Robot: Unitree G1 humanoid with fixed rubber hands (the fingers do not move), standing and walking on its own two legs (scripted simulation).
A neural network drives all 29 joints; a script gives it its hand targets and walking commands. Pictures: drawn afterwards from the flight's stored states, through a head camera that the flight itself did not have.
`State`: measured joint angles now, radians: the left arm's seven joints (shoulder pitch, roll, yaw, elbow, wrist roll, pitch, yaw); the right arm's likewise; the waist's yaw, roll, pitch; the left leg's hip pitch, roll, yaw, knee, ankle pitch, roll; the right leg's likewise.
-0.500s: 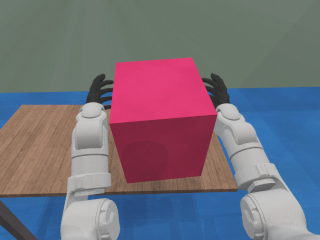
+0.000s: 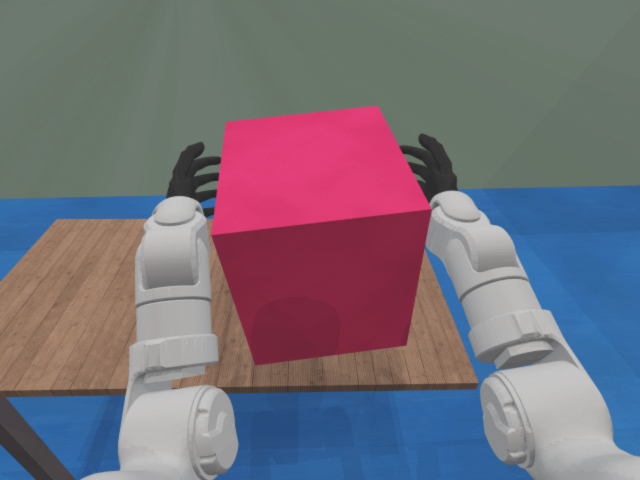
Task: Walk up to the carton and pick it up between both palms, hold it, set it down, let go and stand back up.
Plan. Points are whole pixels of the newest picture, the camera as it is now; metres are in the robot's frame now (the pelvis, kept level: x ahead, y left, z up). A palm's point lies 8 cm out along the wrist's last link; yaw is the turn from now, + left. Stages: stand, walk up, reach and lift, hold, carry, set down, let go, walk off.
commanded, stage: hold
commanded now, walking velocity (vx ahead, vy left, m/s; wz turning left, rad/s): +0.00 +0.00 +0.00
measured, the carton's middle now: (317, 234) +0.40 +0.00 +0.17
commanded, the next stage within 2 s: none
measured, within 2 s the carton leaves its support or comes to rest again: neither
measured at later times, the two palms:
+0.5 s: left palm (189, 207) +0.37 +0.15 +0.23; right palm (437, 195) +0.38 -0.15 +0.24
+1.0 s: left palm (195, 211) +0.37 +0.15 +0.22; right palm (441, 199) +0.38 -0.15 +0.23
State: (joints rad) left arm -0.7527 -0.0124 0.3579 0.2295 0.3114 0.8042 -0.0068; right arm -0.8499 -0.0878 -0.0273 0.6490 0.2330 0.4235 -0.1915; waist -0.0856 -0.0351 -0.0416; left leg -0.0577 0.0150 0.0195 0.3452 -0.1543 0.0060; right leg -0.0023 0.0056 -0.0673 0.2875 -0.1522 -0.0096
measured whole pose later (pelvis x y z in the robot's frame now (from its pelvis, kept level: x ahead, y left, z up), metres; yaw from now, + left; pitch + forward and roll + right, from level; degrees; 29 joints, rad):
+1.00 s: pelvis +0.02 -0.01 +0.00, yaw +0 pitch -7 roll -1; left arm -0.67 -0.04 0.35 0.10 0.30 0.83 -0.02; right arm -0.79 -0.10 0.03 0.52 0.28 0.47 -0.22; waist -0.10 -0.03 -0.03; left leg -0.04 0.02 0.01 0.34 -0.18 0.00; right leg 0.02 0.02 -0.05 0.28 -0.17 -0.02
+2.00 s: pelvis +0.01 +0.00 +0.00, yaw +0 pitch -8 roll -1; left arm -0.67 -0.03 0.35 0.11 0.31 0.83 -0.03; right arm -0.79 -0.11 0.05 0.53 0.30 0.46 -0.24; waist -0.10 -0.04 -0.03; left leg -0.03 0.01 -0.01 0.34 -0.17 0.00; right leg 0.03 0.02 -0.04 0.28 -0.17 -0.01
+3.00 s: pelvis +0.01 +0.00 +0.00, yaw +0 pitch -8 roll -1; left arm -0.71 -0.02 0.35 0.18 0.30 0.82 -0.01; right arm -0.83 -0.10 0.02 0.59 0.28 0.47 -0.22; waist -0.09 -0.03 -0.05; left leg -0.05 0.01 -0.01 0.35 -0.17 0.00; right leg 0.01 0.02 -0.03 0.28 -0.16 -0.01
